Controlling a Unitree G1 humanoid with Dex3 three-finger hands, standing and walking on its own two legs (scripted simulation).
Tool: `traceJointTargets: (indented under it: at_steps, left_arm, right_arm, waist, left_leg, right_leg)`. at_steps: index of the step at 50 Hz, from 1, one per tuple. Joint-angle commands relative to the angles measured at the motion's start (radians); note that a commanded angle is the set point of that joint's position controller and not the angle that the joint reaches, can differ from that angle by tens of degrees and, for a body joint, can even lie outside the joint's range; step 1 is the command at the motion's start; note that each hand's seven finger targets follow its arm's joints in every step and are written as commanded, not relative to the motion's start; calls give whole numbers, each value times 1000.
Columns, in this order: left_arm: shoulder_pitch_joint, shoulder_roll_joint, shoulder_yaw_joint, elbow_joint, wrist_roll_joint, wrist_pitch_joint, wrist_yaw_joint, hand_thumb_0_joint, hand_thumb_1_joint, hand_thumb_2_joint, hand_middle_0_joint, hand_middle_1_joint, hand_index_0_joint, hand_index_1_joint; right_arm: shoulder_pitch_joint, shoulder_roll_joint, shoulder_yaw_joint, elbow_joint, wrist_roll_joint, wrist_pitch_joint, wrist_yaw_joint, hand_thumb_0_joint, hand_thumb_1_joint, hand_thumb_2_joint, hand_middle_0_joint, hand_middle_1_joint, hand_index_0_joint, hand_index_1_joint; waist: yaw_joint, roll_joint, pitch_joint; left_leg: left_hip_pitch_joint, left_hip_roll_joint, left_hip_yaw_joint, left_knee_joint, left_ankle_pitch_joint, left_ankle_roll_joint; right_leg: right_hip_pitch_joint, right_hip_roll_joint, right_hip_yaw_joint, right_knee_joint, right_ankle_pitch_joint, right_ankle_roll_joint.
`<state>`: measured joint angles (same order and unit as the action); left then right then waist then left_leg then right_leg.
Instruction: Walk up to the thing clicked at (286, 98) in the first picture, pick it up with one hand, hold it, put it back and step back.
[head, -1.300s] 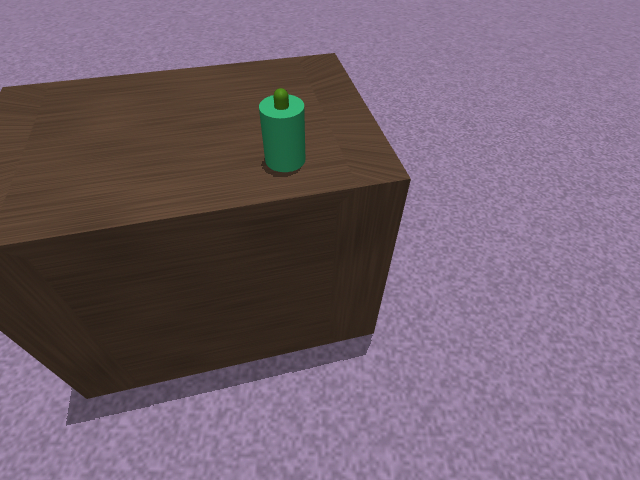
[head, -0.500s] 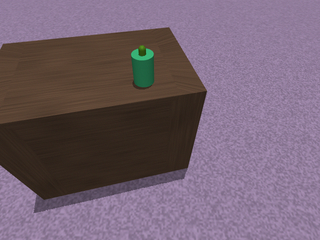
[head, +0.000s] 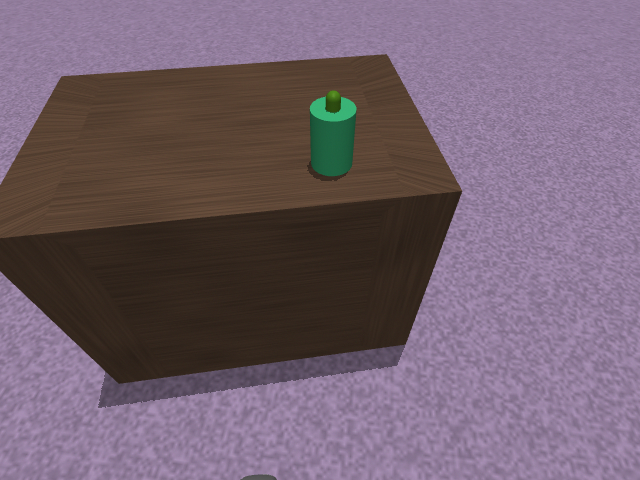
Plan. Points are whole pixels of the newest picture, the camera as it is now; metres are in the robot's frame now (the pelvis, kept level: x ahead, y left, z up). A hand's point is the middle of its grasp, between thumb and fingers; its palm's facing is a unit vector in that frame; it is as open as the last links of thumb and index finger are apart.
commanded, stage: walk up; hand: right
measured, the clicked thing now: (332, 130) +0.75 -0.01 +0.01
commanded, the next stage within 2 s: stand in 1.96 s
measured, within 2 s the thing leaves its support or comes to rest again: neither
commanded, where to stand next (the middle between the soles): +0.29 +0.08 m, yaw +9 degrees
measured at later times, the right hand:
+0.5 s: hand (459, 434) +0.22 -0.19 -0.16, palm faces -0.15 +0.93 -0.35, open 7.4 cm
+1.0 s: hand (409, 316) +0.41 -0.14 -0.16, palm faces -0.24 +0.89 -0.39, open 7.4 cm
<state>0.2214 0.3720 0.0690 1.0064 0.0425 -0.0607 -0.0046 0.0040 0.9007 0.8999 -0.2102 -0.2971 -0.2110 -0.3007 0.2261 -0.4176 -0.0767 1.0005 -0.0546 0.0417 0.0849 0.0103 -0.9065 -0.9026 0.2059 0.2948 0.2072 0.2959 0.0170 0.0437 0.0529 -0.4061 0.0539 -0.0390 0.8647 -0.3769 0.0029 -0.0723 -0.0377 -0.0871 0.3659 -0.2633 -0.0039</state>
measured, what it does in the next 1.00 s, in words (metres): walks ahead: left foot, then right foot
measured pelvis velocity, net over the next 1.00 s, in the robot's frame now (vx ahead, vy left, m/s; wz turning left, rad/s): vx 0.24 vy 0.08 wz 0.20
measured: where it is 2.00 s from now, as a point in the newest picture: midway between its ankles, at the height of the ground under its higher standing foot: (295, 479)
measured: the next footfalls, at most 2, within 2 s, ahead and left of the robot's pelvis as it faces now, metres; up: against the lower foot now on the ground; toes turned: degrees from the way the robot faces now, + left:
left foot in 0.14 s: +0.14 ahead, +0.20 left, +0.00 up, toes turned +7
right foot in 0.52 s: +0.32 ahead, -0.04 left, +0.00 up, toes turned +8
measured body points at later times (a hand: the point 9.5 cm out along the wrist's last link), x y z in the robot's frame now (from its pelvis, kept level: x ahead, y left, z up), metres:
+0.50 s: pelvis +0.16 +0.07 -0.02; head +0.18 +0.07 +0.43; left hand +0.20 +0.40 -0.12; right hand +0.23 -0.24 -0.13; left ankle +0.10 +0.20 -0.74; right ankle +0.27 -0.04 -0.73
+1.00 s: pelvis +0.24 +0.08 -0.02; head +0.27 +0.10 +0.43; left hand +0.25 +0.40 -0.15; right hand +0.43 -0.19 -0.13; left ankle +0.24 +0.21 -0.74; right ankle +0.28 -0.04 -0.74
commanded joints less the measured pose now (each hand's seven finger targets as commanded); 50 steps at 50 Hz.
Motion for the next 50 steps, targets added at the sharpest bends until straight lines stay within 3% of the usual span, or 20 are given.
traceJointTargets:
  at_steps: [1,6,7,8,9,11,14,18,24,25,27,28,29,32,37,39,41,42,46,50]
  left_arm:
    - [-86,324,83,-140,6,-35,7,0,900,900,-200,-300,-200,-300]
    - [-38,271,58,-165,-1,-7,-10,0,900,900,-200,-300,-200,-300]
    - [16,202,36,-175,-3,0,-16,0,900,900,-200,-300,-200,-300]
    - [-20,164,26,-216,-33,-2,-15,0,900,900,-200,-300,-200,-300]
    - [-88,261,38,-221,-21,-3,-5,0,900,900,-200,-300,-200,-300]
    - [11,279,35,-173,-42,3,-9,0,900,900,-200,-300,-200,-300]
    - [92,267,46,-133,-36,10,-26,0,900,900,-200,-300,-200,-300]
    - [41,242,52,-186,-25,8,-45,0,900,900,-200,-300,-200,-300]
    - [107,195,56,-182,-18,-14,-25,0,900,900,-200,-300,-200,-300]
    - [157,225,63,-170,-13,-22,-14,0,900,900,-200,-300,-200,-300]
    - [170,340,83,-208,-16,-29,-2,0,900,900,-200,-300,-200,-300]
    - [131,353,77,-217,-24,-23,-6,0,900,900,-200,-300,-200,-300]
    - [111,323,73,-221,-28,-18,-4,0,900,900,-200,-300,-200,-300]
    - [31,272,47,-235,-22,-15,3,0,900,900,-200,-300,-200,-300]
    - [18,261,30,-228,-29,4,10,0,900,900,-200,-300,-200,-300]
    - [3,228,10,-230,-49,21,12,0,900,900,-200,-300,-200,-300]
    - [33,192,-2,-218,-64,41,12,0,900,900,-200,-300,-200,-300]
    - [21,222,10,-183,-55,53,17,0,900,900,-200,-300,-200,-300]
    - [6,269,9,-133,-41,26,11,0,900,900,-200,-300,-200,-300]
    - [-80,241,-12,-99,-49,28,11,0,900,900,-200,-300,-200,-300]
  right_arm:
    - [-47,-158,-61,-147,8,-36,20,0,-900,-900,200,300,200,300]
    - [177,-198,-98,-83,17,-57,-1,0,-900,-900,200,300,200,300]
    - [300,-261,-118,-65,11,-64,-18,0,-900,-900,200,300,200,300]
    - [295,-355,-118,-105,17,-77,-24,0,-900,-900,200,300,200,300]
    - [242,-394,-126,-124,47,-75,-25,0,-900,-900,200,300,200,300]
    - [117,-316,-92,-181,43,-89,-44,0,-900,-900,200,300,200,300]
    - [114,-264,-68,-191,48,-107,-53,0,-900,-900,200,300,200,300]
    - [142,-271,-73,-225,39,-119,-53,0,-900,-900,200,300,200,300]
    - [102,-216,-42,-268,52,-104,-70,0,-900,-900,200,300,200,300]
    - [113,-166,-23,-275,62,-101,-76,0,-900,-900,200,300,200,300]
    - [193,-100,5,-278,65,-89,-88,0,-900,-900,200,300,200,300]
    - [183,-186,-26,-249,54,-77,-103,0,-900,-900,200,300,200,300]
    - [170,-198,-29,-236,56,-78,-106,0,-900,-900,200,300,200,300]
    - [196,-161,-21,-196,60,-82,-95,0,-900,-900,200,300,200,300]
    - [139,-121,-7,-174,52,-82,-93,0,-900,-900,200,300,200,300]
    - [122,-153,-19,-167,42,-92,-104,0,-900,-900,200,300,200,300]
    - [-6,-276,-34,-209,44,-97,-106,0,-900,-900,200,300,200,300]
    - [-45,-272,-31,-203,56,-93,-102,0,-900,-900,200,300,200,300]
    - [-97,-188,3,-173,67,-75,-101,0,-900,-900,200,300,200,300]
    - [-110,-182,13,-109,63,-72,-97,0,-900,-900,200,300,200,300]
  waist:
    - [-11,-209,62]
    - [-108,-15,-57]
    - [-162,195,-93]
    - [-159,399,-59]
    - [-139,205,-28]
    - [-42,50,-2]
    - [-10,100,4]
    - [-29,132,49]
    - [28,47,-7]
    - [56,-35,-46]
    - [40,-291,-78]
    - [26,-184,-45]
    - [22,-156,-8]
    - [-18,-204,-15]
    - [-17,-223,-115]
    - [-37,-146,-121]
    - [14,60,-121]
    - [8,75,-104]
    - [12,31,-99]
    - [-7,11,-112]
  left_leg:
    - [-21,93,-8,-118,27,-18]
    - [378,-67,182,-270,75,1]
    - [486,1,-5,-383,-116,62]
    - [443,255,-624,-664,-260,196]
    - [306,359,-794,-724,-370,291]
    - [328,259,-486,-592,-171,250]
    - [177,183,-281,-574,33,211]
    - [158,196,-237,-576,82,244]
    - [64,129,-106,-328,417,160]
    - [28,73,-66,-185,398,118]
    - [-153,-130,5,188,-166,32]
    - [-107,-86,-69,279,-225,34]
    - [-132,-67,-81,300,-209,34]
    - [-48,-32,-37,150,-127,20]
    - [123,-59,67,-218,57,6]
    - [237,-39,31,-365,312,34]
    - [144,236,-338,-401,440,186]
    - [60,249,-316,-385,432,238]
    - [86,47,-79,-256,355,62]
    - [188,60,-96,-320,371,66]
  right_leg:
    - [-100,-277,129,-161,-134,-189]
    - [-284,-147,-44,292,-73,-123]
    - [-395,-86,-78,650,-46,-83]
    - [-620,88,-22,840,-380,-44]
    - [-586,-1,138,882,-375,-57]
    - [-594,-80,155,847,-201,-58]
    - [-414,-84,101,655,-122,-37]
    - [-390,-76,79,443,-81,-18]
    - [-92,22,11,195,106,-31]
    - [12,9,51,139,130,-48]
    - [53,-385,634,-99,58,-201]
    - [-69,-409,670,-64,21,-286]
    - [-92,-368,575,-53,50,-295]
    - [-179,-247,286,4,199,-230]
    - [-159,-211,160,208,559,-197]
    - [-240,-184,147,301,462,-128]
    - [-272,-13,65,407,17,-24]
    - [-168,-12,78,424,-174,-27]
    - [-142,-116,181,180,223,-78]
    - [-159,-104,147,167,238,-62]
